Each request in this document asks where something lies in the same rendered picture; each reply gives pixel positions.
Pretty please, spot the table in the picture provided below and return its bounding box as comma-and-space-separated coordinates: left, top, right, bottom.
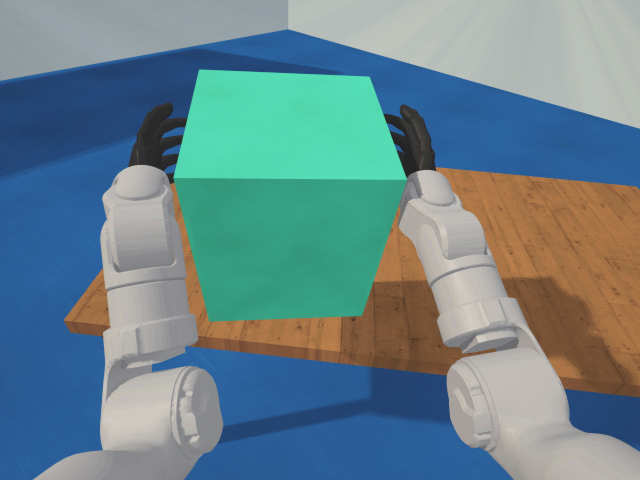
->
63, 167, 640, 397

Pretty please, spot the robot left upper arm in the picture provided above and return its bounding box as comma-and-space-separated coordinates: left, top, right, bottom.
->
33, 366, 223, 480

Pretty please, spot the carton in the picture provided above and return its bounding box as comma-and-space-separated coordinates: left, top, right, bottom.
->
173, 69, 407, 322

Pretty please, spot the robot right hand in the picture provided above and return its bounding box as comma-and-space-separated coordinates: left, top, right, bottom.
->
383, 104, 436, 178

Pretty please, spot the right robot forearm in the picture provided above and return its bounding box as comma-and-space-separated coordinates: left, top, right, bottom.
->
398, 170, 570, 418

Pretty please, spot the left robot forearm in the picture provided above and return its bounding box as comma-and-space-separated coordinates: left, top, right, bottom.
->
100, 165, 199, 449

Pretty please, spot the robot right upper arm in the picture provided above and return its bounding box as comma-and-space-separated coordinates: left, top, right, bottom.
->
447, 347, 640, 480

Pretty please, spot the robot left hand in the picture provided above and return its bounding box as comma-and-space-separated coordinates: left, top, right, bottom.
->
128, 103, 187, 184

